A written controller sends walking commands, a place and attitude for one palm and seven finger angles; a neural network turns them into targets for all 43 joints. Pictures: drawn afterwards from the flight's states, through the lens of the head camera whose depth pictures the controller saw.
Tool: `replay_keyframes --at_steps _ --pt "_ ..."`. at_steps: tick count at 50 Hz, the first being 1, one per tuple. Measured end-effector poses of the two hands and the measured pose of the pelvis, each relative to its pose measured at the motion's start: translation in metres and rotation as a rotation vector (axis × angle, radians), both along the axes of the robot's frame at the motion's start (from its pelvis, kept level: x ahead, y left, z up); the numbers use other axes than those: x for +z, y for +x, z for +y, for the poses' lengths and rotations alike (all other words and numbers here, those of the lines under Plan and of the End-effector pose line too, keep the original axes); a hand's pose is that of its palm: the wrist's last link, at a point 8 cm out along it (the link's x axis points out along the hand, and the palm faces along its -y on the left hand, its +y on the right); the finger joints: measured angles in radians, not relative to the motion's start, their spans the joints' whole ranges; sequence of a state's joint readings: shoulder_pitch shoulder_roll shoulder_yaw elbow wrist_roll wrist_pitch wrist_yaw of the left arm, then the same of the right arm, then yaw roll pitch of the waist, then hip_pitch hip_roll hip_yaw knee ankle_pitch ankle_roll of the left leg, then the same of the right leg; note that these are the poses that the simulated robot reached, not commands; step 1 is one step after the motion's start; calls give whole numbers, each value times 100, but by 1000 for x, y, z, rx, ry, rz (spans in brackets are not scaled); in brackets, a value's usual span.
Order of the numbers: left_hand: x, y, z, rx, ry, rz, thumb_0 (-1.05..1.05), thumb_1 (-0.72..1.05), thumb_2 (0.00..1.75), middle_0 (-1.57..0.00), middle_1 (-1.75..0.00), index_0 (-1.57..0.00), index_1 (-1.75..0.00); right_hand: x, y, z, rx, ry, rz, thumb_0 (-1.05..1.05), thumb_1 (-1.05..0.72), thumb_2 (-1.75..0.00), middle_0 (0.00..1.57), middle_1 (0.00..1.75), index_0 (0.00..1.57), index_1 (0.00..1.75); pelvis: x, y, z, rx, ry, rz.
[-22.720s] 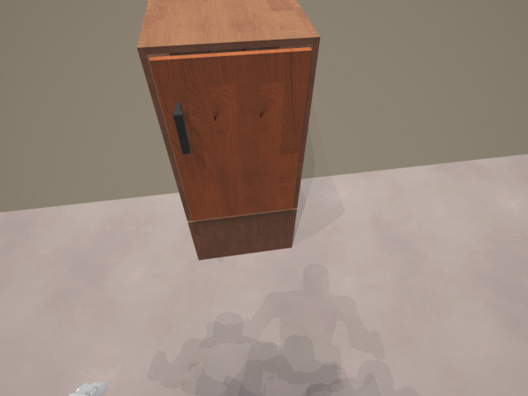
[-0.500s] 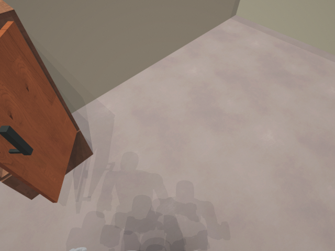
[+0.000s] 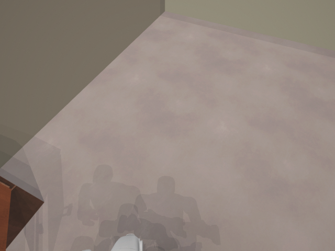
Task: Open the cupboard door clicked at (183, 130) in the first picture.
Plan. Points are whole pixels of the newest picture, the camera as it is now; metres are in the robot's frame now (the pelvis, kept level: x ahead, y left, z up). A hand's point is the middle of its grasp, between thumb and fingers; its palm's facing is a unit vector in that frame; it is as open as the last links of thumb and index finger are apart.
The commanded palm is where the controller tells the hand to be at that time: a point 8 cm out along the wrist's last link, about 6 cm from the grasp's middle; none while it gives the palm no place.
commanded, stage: walk to a spot facing it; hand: left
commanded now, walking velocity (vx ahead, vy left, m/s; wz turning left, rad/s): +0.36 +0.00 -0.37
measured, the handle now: out of the picture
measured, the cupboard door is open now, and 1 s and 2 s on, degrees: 46 46 46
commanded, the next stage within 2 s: turn to face it in 1.12 s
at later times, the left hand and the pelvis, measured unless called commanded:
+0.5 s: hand (130, 165) +0.38 +0.14 -0.16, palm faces -0.27 -0.94 -0.18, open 7.4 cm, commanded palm none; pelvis +0.22 -0.01 +0.00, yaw -13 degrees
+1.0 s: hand (144, 144) +0.49 +0.11 -0.19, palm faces -0.23 -0.96 -0.18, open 7.4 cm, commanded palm none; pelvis +0.46 -0.08 -0.02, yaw -17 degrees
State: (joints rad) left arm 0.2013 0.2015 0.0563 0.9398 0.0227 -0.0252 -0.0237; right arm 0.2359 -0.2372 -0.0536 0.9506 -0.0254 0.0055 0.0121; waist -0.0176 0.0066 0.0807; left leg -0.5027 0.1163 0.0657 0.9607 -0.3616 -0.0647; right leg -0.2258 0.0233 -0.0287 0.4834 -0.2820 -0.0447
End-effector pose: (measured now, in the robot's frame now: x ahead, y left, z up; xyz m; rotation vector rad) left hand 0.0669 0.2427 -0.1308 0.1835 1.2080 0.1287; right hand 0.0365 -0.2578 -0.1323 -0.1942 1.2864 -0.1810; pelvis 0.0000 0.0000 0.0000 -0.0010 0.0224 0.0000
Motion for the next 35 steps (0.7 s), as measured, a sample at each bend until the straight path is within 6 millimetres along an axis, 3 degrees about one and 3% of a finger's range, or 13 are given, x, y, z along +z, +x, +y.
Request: replay_keyframes --at_steps 7,10,13,18,24,28,31,35 --pt "-21 17 10 15 -53 136 1 90 90 -20 -30 -20 -30 14 119 23 26 -16 -201 1 -91 -89 20 30 20 30 -5 66 18 -66 -17 -8" --pt "-32 42 20 -8 -53 176 1 90 90 -20 -30 -20 -30 12 149 32 22 -38 -258 1 -91 -89 20 30 20 30 -14 93 25 -106 -20 -10" --pt "-27 86 23 -54 -46 162 1 90 90 -20 -30 -19 -30 14 150 38 -16 -29 -223 0 -91 -89 20 30 20 30 -8 117 25 -133 -16 -5" --pt "-8 182 8 -134 -48 58 1 91 90 -20 -30 -19 -29 14 122 40 -125 -8 -61 0 -93 -89 20 30 21 30 6 158 19 -175 -15 9" --pt "3 303 -38 -273 -39 -44 1 91 90 -20 -30 -19 -29 5 80 31 -265 36 151 0 -93 -89 20 30 21 30 4 211 -4 -221 -2 9" --pt "-1 375 -77 -331 -24 -139 1 91 90 -20 -30 -19 -29 -11 66 22 -333 87 283 1 -92 -89 20 30 20 30 -14 251 -34 -230 17 -4" --pt "0 396 -95 -308 -22 -168 0 91 90 -20 -30 -19 -29 -15 86 8 -356 103 324 1 -92 -89 20 30 20 30 -14 275 -49 -234 6 -26" --pt "-1 391 -107 -282 -22 -71 0 91 90 -20 -30 -19 -29 -9 160 -17 -352 85 210 1 -92 -89 20 30 20 30 -2 309 -63 -248 6 -27"
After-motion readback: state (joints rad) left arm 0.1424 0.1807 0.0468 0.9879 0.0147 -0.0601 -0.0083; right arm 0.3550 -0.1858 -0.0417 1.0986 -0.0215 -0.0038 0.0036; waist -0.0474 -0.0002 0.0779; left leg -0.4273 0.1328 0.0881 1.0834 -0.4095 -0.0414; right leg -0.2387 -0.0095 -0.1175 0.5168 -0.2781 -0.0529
